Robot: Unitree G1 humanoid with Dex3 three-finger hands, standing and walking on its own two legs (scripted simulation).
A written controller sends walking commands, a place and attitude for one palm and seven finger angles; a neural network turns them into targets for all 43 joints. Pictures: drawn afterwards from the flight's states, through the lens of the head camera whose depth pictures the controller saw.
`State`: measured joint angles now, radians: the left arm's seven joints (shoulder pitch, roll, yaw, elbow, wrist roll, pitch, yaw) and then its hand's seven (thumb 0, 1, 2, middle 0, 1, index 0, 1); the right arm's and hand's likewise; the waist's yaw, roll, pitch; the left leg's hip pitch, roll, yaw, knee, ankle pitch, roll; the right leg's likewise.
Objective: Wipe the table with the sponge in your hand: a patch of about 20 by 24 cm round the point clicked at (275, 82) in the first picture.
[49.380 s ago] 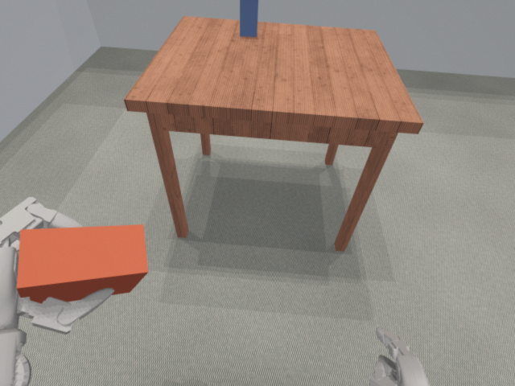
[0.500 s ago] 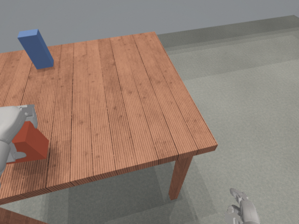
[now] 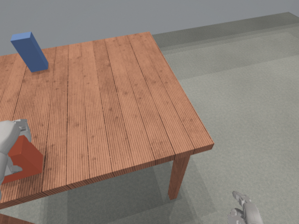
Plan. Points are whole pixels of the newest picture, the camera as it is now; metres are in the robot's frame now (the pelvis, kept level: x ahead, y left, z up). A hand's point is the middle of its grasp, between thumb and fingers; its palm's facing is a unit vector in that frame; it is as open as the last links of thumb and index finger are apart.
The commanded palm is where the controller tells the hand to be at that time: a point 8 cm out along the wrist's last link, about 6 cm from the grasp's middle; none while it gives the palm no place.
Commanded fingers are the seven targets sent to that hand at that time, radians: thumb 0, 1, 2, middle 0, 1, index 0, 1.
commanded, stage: wipe forward along the first lane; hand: left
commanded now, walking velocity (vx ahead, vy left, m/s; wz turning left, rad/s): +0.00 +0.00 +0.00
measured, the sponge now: (15, 163) +0.22 +0.41 +0.02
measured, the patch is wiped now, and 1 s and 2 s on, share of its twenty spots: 0.00 0.00 0.15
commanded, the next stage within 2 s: slide across to the middle lane in 1.72 s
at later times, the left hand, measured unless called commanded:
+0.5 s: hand (13, 137) +0.27 +0.41 +0.07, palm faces -0.18 +0.01 -0.98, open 9.7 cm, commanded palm +0.26 +0.41 +0.11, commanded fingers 0.00 0.10 1.30 -1.20 -1.60 -1.20 -1.60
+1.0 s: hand (15, 123) +0.31 +0.43 +0.08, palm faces -0.19 +0.03 -0.98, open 9.8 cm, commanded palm +0.32 +0.43 +0.11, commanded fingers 0.00 0.10 1.30 -1.20 -1.60 -1.20 -1.60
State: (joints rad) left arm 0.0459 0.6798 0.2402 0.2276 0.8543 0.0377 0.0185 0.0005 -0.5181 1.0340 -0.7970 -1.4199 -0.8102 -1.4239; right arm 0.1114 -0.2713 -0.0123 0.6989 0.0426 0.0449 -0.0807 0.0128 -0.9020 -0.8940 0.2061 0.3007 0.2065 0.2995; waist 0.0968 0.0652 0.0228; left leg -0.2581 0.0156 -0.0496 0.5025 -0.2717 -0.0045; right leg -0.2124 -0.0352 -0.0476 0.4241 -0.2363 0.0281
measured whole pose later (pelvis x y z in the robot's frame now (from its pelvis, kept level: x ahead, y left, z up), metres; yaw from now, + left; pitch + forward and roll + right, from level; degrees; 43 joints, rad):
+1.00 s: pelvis -0.04 -0.01 -0.02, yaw -1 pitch +11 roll -2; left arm -0.53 0.88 0.25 1.00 1.03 -0.22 0.05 -0.01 -0.61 1.06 -0.86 -1.36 -0.88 -1.37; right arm 0.27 -0.31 -0.04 0.75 0.06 0.07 -0.06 0.01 -0.90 -0.89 0.21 0.30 0.21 0.30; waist 0.01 0.06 -0.05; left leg -0.58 0.03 -0.06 0.68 -0.29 0.00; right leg -0.54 -0.01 -0.05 0.60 -0.25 0.01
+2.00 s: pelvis +0.00 +0.02 -0.02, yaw -2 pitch +17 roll -4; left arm -0.73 0.98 0.20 1.06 1.08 -0.23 0.00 -0.01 -0.60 1.07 -0.83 -1.39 -0.85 -1.40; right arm 0.31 -0.30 -0.03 0.73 0.06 0.18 -0.06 0.00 -0.90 -0.89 0.21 0.30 0.21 0.30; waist -0.01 0.05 -0.07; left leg -0.68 0.03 -0.06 0.75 -0.37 0.02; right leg -0.60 -0.02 -0.04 0.60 -0.29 0.03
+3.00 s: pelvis +0.03 +0.01 -0.01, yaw -1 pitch +11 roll -2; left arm -0.56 0.72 0.13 0.85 0.99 0.00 0.08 0.00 -0.51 1.03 -0.74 -1.46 -0.76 -1.47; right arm 0.26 -0.30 -0.04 0.74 0.06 0.16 -0.02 0.01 -0.90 -0.89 0.21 0.30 0.21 0.30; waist 0.00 0.05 -0.08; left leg -0.43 0.02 -0.04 0.56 -0.33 0.01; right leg -0.38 -0.03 -0.02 0.46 -0.27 0.03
